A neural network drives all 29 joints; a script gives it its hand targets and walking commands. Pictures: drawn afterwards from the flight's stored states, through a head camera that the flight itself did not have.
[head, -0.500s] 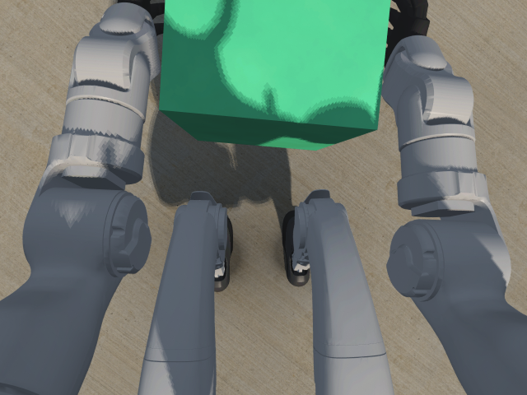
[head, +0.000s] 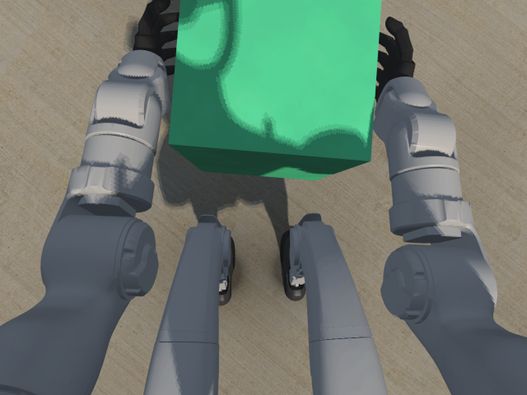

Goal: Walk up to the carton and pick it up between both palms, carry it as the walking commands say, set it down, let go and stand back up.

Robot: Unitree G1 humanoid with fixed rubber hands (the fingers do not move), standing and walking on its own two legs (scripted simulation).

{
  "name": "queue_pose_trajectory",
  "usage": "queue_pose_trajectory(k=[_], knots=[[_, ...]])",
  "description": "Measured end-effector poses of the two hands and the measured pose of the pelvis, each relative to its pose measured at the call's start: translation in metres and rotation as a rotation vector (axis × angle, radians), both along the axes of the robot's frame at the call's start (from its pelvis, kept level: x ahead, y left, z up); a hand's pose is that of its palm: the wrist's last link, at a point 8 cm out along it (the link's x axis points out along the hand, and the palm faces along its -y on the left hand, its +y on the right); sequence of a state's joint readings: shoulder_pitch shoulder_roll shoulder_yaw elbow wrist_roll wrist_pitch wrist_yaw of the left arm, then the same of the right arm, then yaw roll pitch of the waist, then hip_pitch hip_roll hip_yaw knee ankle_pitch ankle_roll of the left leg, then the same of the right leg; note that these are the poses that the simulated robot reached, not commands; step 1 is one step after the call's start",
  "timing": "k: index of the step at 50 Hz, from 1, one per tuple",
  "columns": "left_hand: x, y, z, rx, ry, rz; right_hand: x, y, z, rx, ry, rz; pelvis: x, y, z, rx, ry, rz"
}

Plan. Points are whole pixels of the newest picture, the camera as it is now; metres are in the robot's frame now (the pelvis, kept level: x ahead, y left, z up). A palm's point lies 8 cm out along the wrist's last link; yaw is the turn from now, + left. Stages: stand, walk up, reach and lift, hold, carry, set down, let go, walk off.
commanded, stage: reach and lift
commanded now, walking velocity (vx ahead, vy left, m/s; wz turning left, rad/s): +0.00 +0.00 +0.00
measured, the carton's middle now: (270, 79) +0.53 -0.01 -0.10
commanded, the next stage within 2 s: none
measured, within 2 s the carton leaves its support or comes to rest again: neither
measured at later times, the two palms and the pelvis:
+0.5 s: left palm (130, 44) +0.49 +0.14 +0.04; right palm (425, 72) +0.47 -0.17 +0.04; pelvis +0.01 +0.00 +0.06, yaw +0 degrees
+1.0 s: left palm out of the picture +0.47 +0.13 +0.16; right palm out of the picture +0.44 -0.17 +0.16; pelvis +0.06 +0.00 +0.12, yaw +0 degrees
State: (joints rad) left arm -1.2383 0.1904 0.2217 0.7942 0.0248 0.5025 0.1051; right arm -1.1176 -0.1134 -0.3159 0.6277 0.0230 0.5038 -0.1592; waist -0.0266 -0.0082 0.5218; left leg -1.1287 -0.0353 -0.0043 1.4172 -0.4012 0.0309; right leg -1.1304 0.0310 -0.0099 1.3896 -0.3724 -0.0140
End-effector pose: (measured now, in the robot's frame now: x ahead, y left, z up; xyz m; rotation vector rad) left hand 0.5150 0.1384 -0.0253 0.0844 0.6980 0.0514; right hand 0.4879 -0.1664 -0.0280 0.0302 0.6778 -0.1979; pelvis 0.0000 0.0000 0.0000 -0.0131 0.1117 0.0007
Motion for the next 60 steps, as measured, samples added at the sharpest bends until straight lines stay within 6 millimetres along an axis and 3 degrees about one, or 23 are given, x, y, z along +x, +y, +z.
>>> queue_pose_trajectory(k=[33, 40, 52, 56, 60], knots=[[-0.032, 0.0, 0.09, -0.004, 0.003, 0.0, -0.03, 0.0, 0.095, 0.001, 0.002, -0.004, 0.018, 0.001, 0.081, -0.002, -0.135, 0.006], [-0.037, -0.001, 0.117, -0.01, -0.012, 0.0, -0.037, -0.001, 0.121, 0.002, -0.013, -0.009, 0.024, 0.002, 0.094, -0.003, -0.14, 0.007], [-0.045, -0.005, 0.198, -0.044, -0.055, 0.014, -0.047, -0.005, 0.199, 0.026, -0.061, -0.031, 0.07, 0.0, 0.121, 0.001, -0.033, 0.007], [-0.044, -0.004, 0.21, -0.029, -0.045, 0.006, -0.048, -0.004, 0.209, 0.018, -0.049, -0.024, 0.08, -0.001, 0.128, 0.003, -0.056, 0.007], [-0.044, -0.007, 0.209, -0.021, -0.007, -0.004, -0.051, -0.007, 0.206, 0.022, -0.012, -0.029, 0.09, -0.001, 0.135, 0.005, -0.074, 0.006]])
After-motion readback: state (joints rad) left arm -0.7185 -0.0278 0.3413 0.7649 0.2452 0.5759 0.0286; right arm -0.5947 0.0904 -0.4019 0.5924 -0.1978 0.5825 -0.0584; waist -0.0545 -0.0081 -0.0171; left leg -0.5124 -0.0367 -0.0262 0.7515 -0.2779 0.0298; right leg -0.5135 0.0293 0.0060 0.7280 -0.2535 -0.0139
